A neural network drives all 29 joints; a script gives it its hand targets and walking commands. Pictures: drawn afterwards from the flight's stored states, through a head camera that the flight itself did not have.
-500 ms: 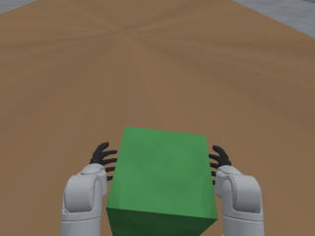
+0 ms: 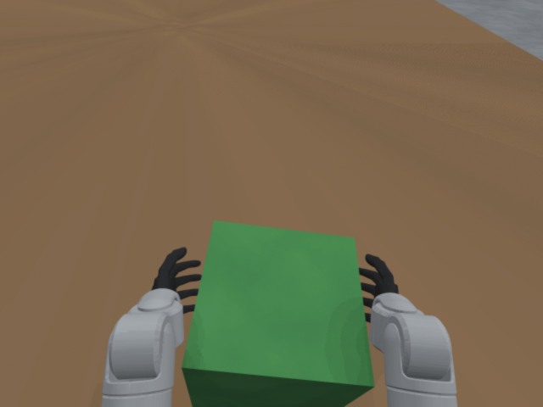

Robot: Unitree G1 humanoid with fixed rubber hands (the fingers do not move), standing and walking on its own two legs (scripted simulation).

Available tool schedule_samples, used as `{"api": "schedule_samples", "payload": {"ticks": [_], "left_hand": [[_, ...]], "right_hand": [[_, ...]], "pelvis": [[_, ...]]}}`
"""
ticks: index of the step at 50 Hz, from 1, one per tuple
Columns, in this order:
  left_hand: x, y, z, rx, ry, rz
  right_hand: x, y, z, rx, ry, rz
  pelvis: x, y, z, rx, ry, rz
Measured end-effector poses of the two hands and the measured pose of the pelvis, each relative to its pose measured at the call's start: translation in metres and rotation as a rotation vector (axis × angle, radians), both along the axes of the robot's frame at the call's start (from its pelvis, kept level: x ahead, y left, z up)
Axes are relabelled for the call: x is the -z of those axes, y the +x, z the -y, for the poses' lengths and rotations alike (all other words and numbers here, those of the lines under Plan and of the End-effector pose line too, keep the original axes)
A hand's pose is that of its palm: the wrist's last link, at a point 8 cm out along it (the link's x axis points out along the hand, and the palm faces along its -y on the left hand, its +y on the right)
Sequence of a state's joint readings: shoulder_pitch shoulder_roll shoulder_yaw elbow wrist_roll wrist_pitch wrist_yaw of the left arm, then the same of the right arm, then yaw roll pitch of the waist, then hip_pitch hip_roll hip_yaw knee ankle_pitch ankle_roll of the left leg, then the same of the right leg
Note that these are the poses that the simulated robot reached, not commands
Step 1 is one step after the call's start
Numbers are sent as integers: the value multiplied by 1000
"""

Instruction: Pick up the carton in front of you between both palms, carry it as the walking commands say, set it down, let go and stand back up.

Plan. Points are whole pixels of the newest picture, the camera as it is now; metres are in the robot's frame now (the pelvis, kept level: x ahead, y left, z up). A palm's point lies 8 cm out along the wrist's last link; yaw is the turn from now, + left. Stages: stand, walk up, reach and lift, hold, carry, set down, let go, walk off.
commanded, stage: carry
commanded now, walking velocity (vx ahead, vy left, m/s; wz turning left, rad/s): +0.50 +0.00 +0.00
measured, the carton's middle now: (270, 327) +0.28 +0.00 -0.02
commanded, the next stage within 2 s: none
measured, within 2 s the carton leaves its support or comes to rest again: neither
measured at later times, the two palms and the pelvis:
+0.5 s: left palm (212, 142) +0.61 +0.11 +0.09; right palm (353, 147) +0.62 -0.18 +0.08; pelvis +0.33 -0.04 +0.00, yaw +3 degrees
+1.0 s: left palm (215, 93) +0.83 +0.13 +0.09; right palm (330, 99) +0.84 -0.16 +0.08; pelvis +0.56 -0.01 -0.01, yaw +1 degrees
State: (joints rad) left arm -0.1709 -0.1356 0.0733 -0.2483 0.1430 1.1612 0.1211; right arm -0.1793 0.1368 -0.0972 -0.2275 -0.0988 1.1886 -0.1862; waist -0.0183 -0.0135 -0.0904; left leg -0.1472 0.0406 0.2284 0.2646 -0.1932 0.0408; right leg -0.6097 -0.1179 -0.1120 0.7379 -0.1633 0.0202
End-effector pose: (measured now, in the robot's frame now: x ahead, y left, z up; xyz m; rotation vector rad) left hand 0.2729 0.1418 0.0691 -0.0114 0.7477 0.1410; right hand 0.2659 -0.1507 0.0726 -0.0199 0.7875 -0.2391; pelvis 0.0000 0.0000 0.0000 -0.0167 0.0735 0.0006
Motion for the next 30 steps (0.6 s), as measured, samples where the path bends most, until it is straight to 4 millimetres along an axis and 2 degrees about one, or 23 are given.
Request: {"api": "schedule_samples", "payload": {"ticks": [5,10,14,17,21,25,30], "left_hand": [[-19,72,9,-30,9,81],[-16,153,27,-54,39,118],[-5,199,34,-75,43,22],[-6,228,33,-95,36,-21],[-16,276,31,-101,34,1],[-25,334,28,-85,31,45],[-13,408,13,-53,23,57]], "right_hand": [[-14,80,9,-26,17,82],[-3,167,27,-43,51,123],[9,219,33,-57,60,28],[9,251,32,-66,65,-15],[-2,302,31,-74,62,8],[-12,355,27,-62,58,52],[-4,421,13,-37,38,67]], "pelvis": [[8,76,14,-7,14,9],[31,157,36,-33,6,26],[22,201,47,-57,16,13],[11,233,51,-59,28,5],[2,279,51,-51,37,-2],[1,332,43,-46,39,-1],[16,406,22,-36,25,22]]}}
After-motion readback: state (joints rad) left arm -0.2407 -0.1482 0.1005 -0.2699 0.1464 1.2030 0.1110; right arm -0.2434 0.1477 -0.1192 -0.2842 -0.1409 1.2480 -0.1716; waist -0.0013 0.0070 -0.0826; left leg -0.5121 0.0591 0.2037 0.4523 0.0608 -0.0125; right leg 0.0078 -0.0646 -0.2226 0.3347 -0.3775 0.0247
